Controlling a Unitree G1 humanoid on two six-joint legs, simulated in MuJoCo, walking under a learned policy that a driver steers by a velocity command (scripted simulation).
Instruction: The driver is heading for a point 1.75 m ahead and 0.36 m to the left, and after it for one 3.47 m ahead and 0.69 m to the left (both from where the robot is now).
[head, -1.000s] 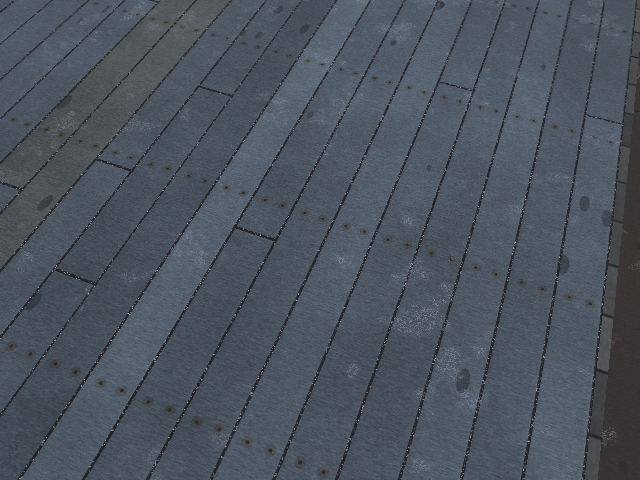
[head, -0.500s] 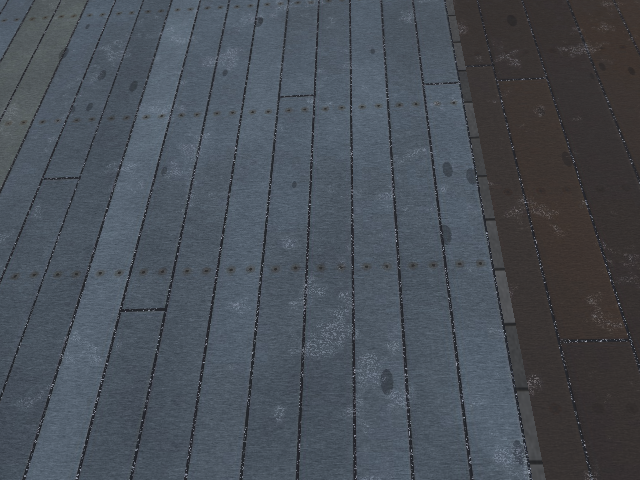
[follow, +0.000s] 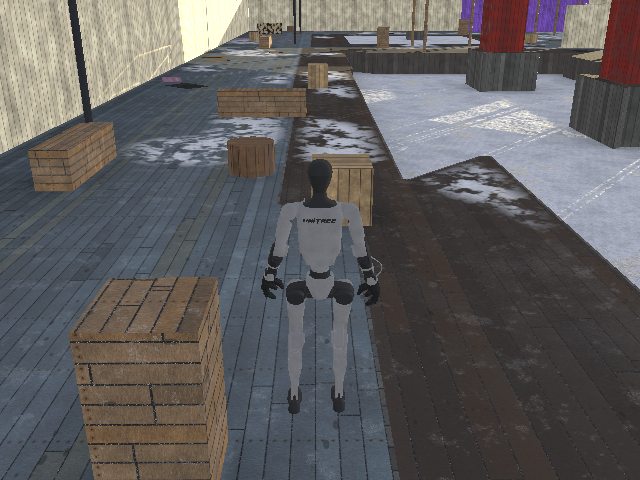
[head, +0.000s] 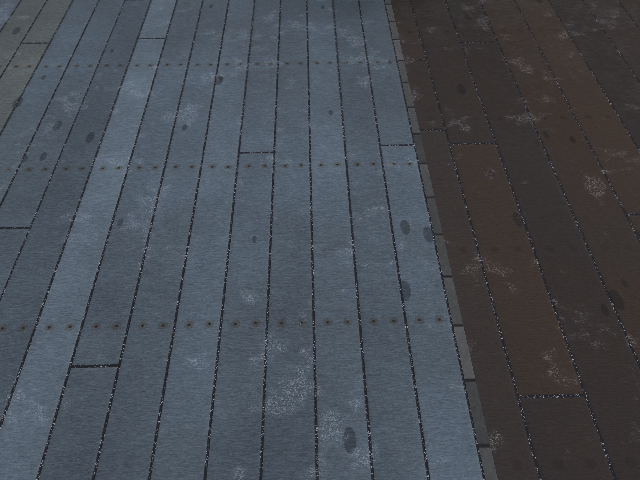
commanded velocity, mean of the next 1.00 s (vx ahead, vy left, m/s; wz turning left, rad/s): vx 0.43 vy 0.00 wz -0.01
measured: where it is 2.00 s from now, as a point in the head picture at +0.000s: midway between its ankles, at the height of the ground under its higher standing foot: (325, 271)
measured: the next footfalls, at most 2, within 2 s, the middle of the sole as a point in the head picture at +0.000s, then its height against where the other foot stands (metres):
left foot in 0.56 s outside the picture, level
right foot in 1.12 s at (374, 400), level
